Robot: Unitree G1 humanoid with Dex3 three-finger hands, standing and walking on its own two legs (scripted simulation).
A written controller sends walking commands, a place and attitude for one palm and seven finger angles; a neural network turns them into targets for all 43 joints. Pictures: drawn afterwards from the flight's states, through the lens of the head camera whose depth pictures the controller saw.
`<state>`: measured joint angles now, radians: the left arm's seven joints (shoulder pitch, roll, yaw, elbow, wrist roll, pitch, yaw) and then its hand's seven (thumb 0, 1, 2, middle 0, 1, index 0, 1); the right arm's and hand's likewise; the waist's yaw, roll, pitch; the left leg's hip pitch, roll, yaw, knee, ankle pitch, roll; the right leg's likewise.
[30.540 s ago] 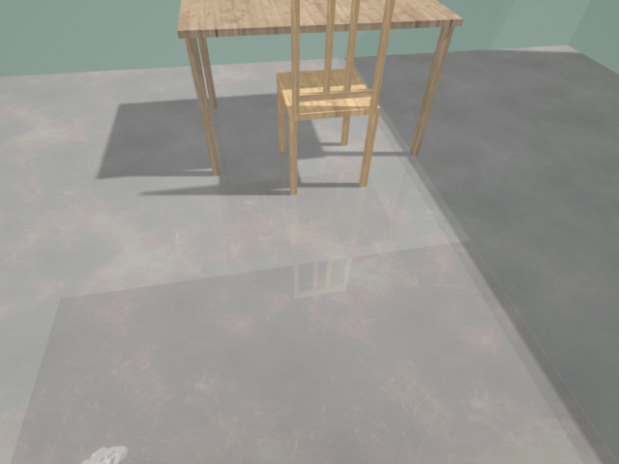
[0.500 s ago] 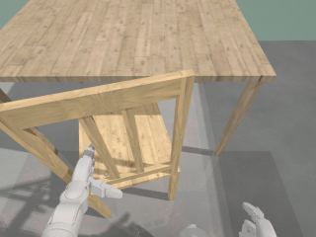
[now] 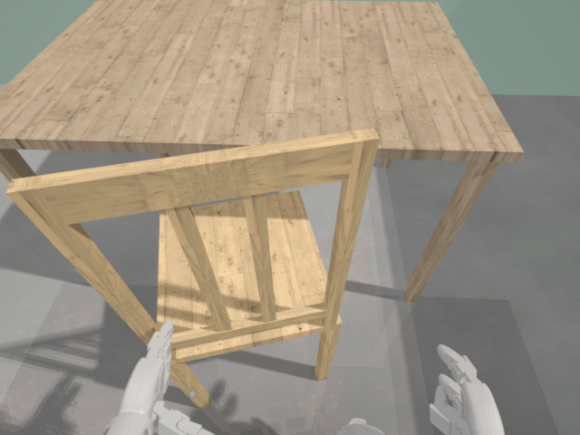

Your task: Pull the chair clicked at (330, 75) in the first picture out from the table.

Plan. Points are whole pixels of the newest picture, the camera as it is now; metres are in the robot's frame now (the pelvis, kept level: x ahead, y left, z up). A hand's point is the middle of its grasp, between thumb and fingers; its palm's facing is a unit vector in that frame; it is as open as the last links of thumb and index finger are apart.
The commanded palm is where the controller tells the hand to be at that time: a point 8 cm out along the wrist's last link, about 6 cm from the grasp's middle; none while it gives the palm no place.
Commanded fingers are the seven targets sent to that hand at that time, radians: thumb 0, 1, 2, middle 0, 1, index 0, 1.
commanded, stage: draw the fingers out of the gap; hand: left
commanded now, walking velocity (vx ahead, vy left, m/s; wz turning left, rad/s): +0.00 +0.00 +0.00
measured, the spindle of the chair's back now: (206, 280) +0.35 +0.14 +0.00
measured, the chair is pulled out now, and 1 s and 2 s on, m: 0.12 0.12 0.12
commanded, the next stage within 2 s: draw the hand back to the body in 0.16 s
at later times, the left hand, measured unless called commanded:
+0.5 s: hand (163, 387) +0.18 +0.15 +0.04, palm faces +0.03 -1.00 -0.05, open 17.5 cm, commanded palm +0.14 +0.21 +0.04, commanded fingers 0.00 -0.55 0.20 0.00 0.00 0.00 0.00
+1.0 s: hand (86, 377) +0.18 +0.21 +0.10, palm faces +0.25 -0.89 -0.37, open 15.9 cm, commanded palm +0.15 +0.26 +0.14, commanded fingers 0.00 0.07 0.50 -0.09 -0.13 -0.09 -0.13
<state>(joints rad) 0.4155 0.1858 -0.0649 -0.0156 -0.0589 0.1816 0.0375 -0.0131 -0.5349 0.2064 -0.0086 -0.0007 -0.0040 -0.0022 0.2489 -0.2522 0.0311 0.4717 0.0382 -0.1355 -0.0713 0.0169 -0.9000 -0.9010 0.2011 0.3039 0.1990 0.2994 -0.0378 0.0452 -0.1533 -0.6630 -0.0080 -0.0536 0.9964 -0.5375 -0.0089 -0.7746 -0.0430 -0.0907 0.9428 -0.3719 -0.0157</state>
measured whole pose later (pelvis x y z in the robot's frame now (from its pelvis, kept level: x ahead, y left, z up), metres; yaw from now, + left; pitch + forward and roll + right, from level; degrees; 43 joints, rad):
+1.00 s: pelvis +0.01 +0.00 +0.02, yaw +0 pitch +5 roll -1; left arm 0.69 0.30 0.13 -0.42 -0.07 -0.03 0.14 -0.01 -0.26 0.34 -0.05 -0.06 -0.04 -0.06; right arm 0.25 -0.22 -0.01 0.50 0.05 -0.12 -0.12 0.02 -0.90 -0.90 0.20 0.30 0.20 0.30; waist 0.02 0.07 -0.11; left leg -0.45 0.00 -0.05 0.88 -0.51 -0.01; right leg -0.57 -0.03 -0.09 0.84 -0.35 -0.01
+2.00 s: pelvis +0.02 +0.01 +0.06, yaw -2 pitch -4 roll -1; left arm 0.50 0.33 0.34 -0.42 -0.07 -0.11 0.16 0.01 0.89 0.90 -0.21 -0.30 -0.21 -0.30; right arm 0.19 -0.22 -0.01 0.66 0.03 -0.18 -0.07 0.02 -0.90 -0.90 0.20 0.30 0.20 0.30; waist 0.06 0.07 0.02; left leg -0.06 0.01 -0.01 0.49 -0.35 0.00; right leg -0.20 -0.01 -0.06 0.48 -0.21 0.00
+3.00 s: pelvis -0.05 +0.01 +0.04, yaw -2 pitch +1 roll +0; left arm 0.55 0.41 0.44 -0.51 -0.02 -0.20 0.19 0.01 0.89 0.90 -0.22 -0.30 -0.21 -0.30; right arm 0.22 -0.23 -0.03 0.60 0.01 -0.09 -0.07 0.02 -0.90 -0.90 0.20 0.30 0.20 0.30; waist 0.00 0.01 0.01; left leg -0.37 0.00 -0.01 0.66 -0.31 0.01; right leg -0.45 -0.01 -0.04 0.53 -0.10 -0.01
